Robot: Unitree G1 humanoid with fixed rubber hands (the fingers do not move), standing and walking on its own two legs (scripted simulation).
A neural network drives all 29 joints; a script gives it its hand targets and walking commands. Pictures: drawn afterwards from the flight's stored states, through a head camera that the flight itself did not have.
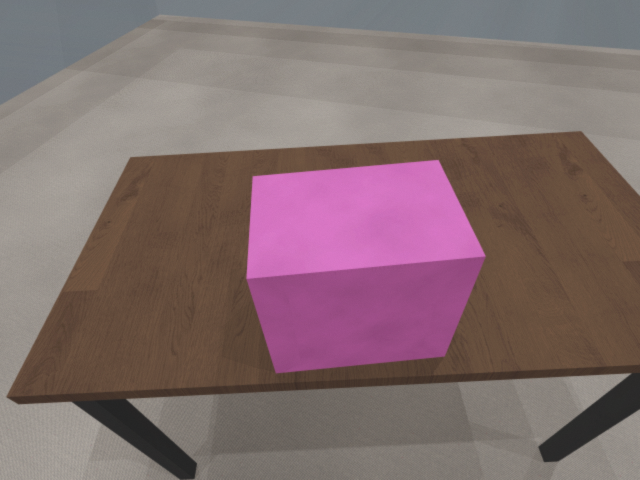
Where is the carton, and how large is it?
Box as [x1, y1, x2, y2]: [246, 160, 485, 372]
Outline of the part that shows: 438,160 253,176 246,278 276,372 444,356 485,256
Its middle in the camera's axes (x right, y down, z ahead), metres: +0.05 +0.04 +0.55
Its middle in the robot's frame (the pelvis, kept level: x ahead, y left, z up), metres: +0.40 -0.04 +0.04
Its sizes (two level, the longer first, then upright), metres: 0.254 0.175 0.231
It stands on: a table, 0.70 m high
